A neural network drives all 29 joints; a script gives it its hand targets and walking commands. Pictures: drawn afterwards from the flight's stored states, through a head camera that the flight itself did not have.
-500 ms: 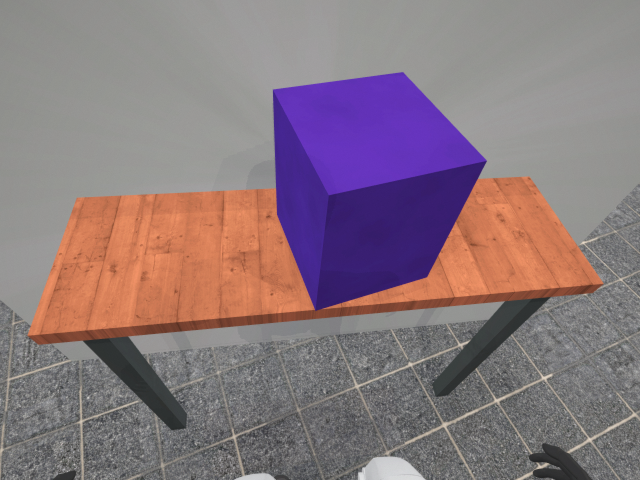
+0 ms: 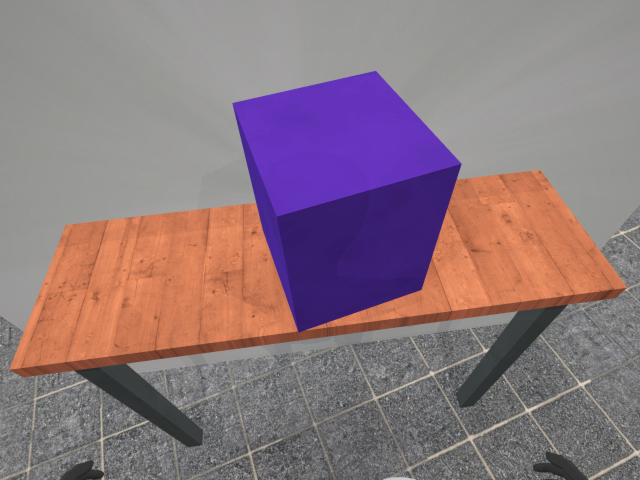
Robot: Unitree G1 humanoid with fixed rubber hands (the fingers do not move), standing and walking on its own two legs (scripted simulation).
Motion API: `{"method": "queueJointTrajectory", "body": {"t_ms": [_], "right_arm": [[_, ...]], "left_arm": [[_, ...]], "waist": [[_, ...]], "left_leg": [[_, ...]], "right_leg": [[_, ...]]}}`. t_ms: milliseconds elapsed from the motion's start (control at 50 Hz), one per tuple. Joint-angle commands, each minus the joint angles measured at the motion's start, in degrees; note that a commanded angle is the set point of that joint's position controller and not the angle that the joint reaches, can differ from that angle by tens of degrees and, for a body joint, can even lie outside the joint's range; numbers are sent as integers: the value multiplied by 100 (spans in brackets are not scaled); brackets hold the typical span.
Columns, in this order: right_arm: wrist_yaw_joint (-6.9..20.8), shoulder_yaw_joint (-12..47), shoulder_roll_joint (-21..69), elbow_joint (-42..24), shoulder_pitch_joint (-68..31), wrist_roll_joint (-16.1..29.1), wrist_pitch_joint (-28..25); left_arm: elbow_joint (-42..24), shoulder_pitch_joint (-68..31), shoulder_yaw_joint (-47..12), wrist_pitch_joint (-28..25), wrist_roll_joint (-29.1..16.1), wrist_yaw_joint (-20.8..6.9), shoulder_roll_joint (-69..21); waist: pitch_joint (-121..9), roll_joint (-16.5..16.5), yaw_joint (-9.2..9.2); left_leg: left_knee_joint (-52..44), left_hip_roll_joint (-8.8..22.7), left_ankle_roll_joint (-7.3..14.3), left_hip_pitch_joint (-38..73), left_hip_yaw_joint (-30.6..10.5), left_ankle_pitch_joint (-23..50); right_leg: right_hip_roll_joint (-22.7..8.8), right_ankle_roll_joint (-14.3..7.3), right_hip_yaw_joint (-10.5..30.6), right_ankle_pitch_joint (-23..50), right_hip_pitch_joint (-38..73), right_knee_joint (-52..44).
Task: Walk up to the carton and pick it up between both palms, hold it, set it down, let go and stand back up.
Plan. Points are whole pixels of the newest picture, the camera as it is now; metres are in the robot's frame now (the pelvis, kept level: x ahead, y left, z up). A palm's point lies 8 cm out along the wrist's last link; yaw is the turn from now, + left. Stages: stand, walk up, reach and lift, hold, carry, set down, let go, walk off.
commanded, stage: walk up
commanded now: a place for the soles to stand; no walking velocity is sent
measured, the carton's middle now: (336, 205) +0.45 -0.02 +0.08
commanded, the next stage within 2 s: reach and lift in 1.30 s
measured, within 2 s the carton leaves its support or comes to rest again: neither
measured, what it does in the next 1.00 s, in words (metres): stands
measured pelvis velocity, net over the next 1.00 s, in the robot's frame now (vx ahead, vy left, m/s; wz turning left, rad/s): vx -0.01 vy -0.01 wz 0.00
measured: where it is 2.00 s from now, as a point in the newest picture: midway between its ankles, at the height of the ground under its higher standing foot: outside the picture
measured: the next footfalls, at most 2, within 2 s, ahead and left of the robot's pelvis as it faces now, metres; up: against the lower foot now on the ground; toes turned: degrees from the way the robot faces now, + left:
none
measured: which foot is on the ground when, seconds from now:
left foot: down 0.00-1.00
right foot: down 0.00-1.00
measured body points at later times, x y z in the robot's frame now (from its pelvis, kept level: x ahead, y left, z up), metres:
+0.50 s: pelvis +0.01 +0.00 +0.00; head +0.01 -0.02 +0.45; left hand +0.14 +0.32 -0.06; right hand +0.13 -0.33 -0.10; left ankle +0.02 +0.11 -0.72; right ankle +0.02 -0.12 -0.72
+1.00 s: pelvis -0.01 -0.01 +0.00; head +0.00 -0.02 +0.45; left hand +0.13 +0.31 -0.07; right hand +0.11 -0.34 -0.10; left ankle +0.02 +0.11 -0.72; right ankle +0.02 -0.12 -0.72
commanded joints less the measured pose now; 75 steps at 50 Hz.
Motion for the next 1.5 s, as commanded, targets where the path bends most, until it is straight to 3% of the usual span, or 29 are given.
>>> {"method": "queueJointTrajectory", "body": {"t_ms": [0,20,60,120,200,320,460,580,600,620,660,700,760,900,1280,1300,1320,1340,1400,1480], "right_arm": [[-134,-400,-1156,-83,-345,-5,-237],[-111,-350,-1033,-76,-413,6,-233],[-115,-331,-930,-27,-385,32,-204],[-139,-322,-858,66,-284,26,-191],[-130,-318,-908,93,-488,16,-193],[-95,-280,-892,138,-709,-14,-177],[-67,-267,-908,204,-758,-29,-168],[-61,-262,-884,267,-758,-29,-166],[-164,-288,-1002,334,-707,60,-264],[-204,-305,-1121,357,-630,55,-296],[-247,-311,-1150,352,-715,40,-308],[-264,-301,-1088,321,-804,48,-288],[-268,-290,-1018,364,-794,46,-275],[-257,-296,-1032,422,-763,22,-291],[-269,-268,-1029,497,-761,13,-336],[14,-1169,-164,792,-1743,-718,-1528],[138,-1228,-454,765,-1450,-712,-1632],[193,-1235,-622,677,-1310,-690,-1675],[185,-1129,-598,666,-1100,-541,-1605],[178,-1130,-617,116,-826,-298,-1510]], "left_arm": [[86,-396,358,-94,18,14,915],[101,-372,367,-119,32,33,964],[167,-433,383,-153,38,35,1049],[209,-549,366,-140,14,46,1074],[240,-737,321,-104,27,34,960],[295,-875,306,-121,57,1,975],[300,-977,314,-136,67,-20,1005],[301,-952,316,-145,73,-20,992],[269,-1179,324,9,79,-59,984],[239,-1145,331,73,64,-75,955],[260,-971,340,139,58,-85,920],[278,-968,351,170,68,-106,918],[255,-1126,340,184,87,-136,939],[253,-1171,345,201,101,-175,900],[260,-1123,347,220,70,-192,856],[-491,-2612,835,1297,527,-35,597],[-835,-2348,757,1713,581,73,394],[-1185,-2204,751,1971,620,113,256],[-1820,-2094,885,2141,613,136,193],[-2200,-1503,926,2136,516,192,108]], "waist": [[-804,-469,110],[-811,-496,153],[-743,-436,73],[-818,-353,-4],[-761,-308,19],[-474,-346,7],[-435,-408,-29],[-467,-465,-25],[-333,-821,-107],[-499,-601,-53],[-638,-448,58],[-590,-470,69],[-392,-583,-6],[-219,-597,-5],[-441,-527,43],[-192,-316,-102],[-17,-117,-89],[18,-141,-103],[-399,-167,-51],[-773,-507,-14]], "left_leg": [[-771,975,412,620,-1201,1118],[-576,849,323,442,-972,1329],[-298,495,138,463,-525,1394],[-337,505,146,663,-501,1497],[-566,646,264,674,-666,1380],[-736,606,226,443,-720,732],[-791,526,186,416,-682,360],[-747,468,163,451,-628,491],[-813,684,145,481,-749,1160],[-821,811,202,500,-841,1476],[-775,935,296,346,-942,1486],[-746,858,264,204,-851,1093],[-809,700,165,263,-714,612],[-998,655,179,152,-803,101],[-1006,692,159,296,-806,712],[-680,152,-194,-314,248,-259],[-809,267,-48,-457,131,-643],[-872,300,57,-537,133,-758],[-1014,319,-22,-51,248,-526],[-1082,241,-157,825,209,350]], "right_leg": [[-360,-188,494,1043,288,-583],[-501,-270,680,1173,493,-753],[-868,-467,1084,1927,460,-878],[-940,-533,1073,2407,384,-711],[-685,-365,777,1691,260,-748],[-733,-393,929,969,123,-1051],[-782,-392,1030,644,65,-1237],[-824,-407,1087,775,159,-1341],[-663,-402,889,1500,24,-1096],[-579,-367,738,1787,235,-862],[-541,-318,656,1756,501,-733],[-606,-364,780,1514,518,-892],[-718,-427,961,1125,220,-1181],[-711,-411,1033,354,75,-1434],[-713,-361,937,861,342,-1409],[-73,-138,-576,-82,189,-742],[44,-129,-578,10,465,-488],[97,-125,-582,119,723,-378],[74,-174,-532,345,831,-674],[44,-204,-451,997,873,-1106]]}}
